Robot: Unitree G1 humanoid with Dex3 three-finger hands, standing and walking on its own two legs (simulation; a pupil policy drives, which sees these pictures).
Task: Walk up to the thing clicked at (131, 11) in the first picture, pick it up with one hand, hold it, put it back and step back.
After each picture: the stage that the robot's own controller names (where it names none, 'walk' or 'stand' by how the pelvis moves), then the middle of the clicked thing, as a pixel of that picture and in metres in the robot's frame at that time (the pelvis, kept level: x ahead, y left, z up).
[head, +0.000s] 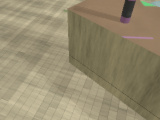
stand; (129, 5) +1.02 -0.30 +0.00
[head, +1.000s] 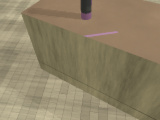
walk; out of the picture +0.94 +0.05 +0.03
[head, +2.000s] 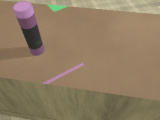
stand; (31, 31) +0.58 +0.25 +0.03
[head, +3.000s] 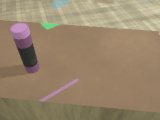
stand; (26, 50) +0.54 +0.26 +0.00
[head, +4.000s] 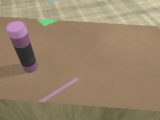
stand; (24, 49) +0.52 +0.27 +0.00
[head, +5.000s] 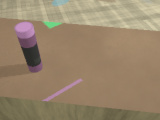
stand; (30, 49) +0.54 +0.25 +0.00
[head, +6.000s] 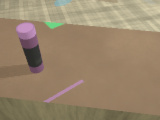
stand; (31, 50) +0.53 +0.24 +0.00
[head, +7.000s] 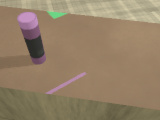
rise first; (33, 41) +0.55 +0.23 +0.00
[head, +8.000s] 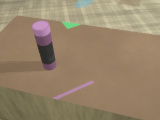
rise first; (45, 47) +0.55 +0.22 +0.00
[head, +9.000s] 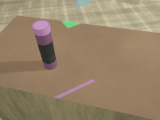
go down; (46, 47) +0.55 +0.22 +0.00
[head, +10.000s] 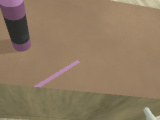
go down; (16, 22) +0.55 +0.20 +0.05
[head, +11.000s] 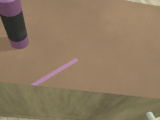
approach; (13, 19) +0.55 +0.21 +0.06
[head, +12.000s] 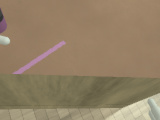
close in; out of the picture +0.57 +0.23 +0.10
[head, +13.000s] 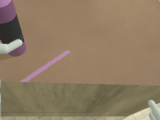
lift; (7, 25) +0.50 +0.18 +0.09
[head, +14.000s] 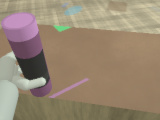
lift; (32, 61) +0.31 +0.15 +0.20
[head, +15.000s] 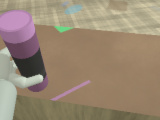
hold; (28, 58) +0.31 +0.16 +0.20
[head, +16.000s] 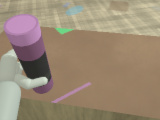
hold; (34, 61) +0.31 +0.14 +0.19
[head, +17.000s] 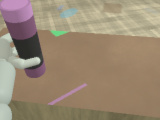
crouch; (27, 43) +0.37 +0.16 +0.22
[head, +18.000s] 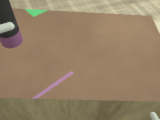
lower; out of the picture +0.50 +0.20 +0.20
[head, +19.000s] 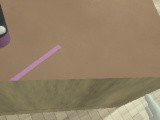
lower; out of the picture +0.53 +0.19 +0.10
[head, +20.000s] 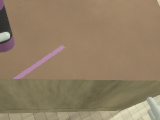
lower; out of the picture +0.51 +0.20 +0.10
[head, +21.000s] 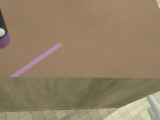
lower; out of the picture +0.52 +0.20 +0.10
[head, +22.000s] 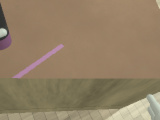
lower; out of the picture +0.52 +0.20 +0.10
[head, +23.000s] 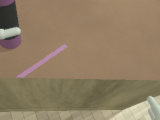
open; (3, 12) +0.53 +0.17 +0.10
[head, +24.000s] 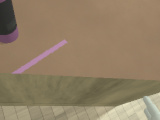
rise; out of the picture +0.51 +0.18 +0.10
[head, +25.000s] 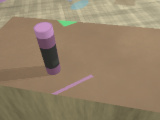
sink last; (49, 51) +0.51 +0.18 +0.04
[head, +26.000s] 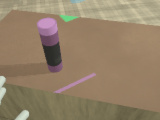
stand; (51, 48) +0.51 +0.17 +0.04
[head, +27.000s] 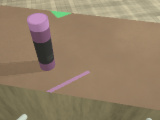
stand; (43, 45) +0.50 +0.18 +0.06
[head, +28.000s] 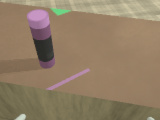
stand; (43, 42) +0.51 +0.18 +0.06
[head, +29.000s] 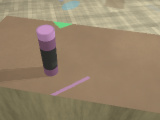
stand; (48, 53) +0.52 +0.17 +0.01
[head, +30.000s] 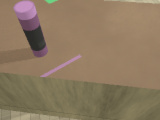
walk; (33, 32) +0.55 +0.22 +0.03
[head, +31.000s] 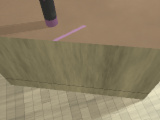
walk; (47, 4) +0.77 +0.21 +0.01
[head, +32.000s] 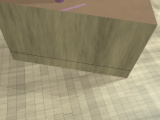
stand; out of the picture +1.12 +0.16 +0.02
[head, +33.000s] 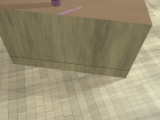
stand; out of the picture +1.12 +0.22 +0.00
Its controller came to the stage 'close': yes
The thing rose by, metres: 0.23
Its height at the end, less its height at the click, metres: +0.00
